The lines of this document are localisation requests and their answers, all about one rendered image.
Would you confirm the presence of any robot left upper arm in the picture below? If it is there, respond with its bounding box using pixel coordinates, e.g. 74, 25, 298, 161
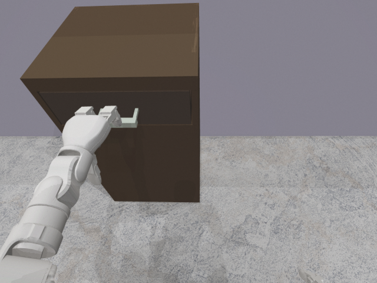
0, 255, 57, 283

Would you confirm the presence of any handle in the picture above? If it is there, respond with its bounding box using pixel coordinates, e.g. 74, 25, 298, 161
98, 108, 139, 128

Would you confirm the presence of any robot left hand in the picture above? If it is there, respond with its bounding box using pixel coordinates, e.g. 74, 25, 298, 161
62, 106, 122, 185

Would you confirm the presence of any left robot forearm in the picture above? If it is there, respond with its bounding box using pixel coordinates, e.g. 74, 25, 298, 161
0, 146, 93, 263

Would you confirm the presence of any cabinet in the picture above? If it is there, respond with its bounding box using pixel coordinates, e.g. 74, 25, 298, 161
20, 3, 200, 202

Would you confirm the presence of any robot right hand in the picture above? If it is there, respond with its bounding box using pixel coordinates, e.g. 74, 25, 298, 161
299, 269, 323, 283

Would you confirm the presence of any drawer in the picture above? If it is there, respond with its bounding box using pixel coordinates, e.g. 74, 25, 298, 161
39, 90, 192, 124

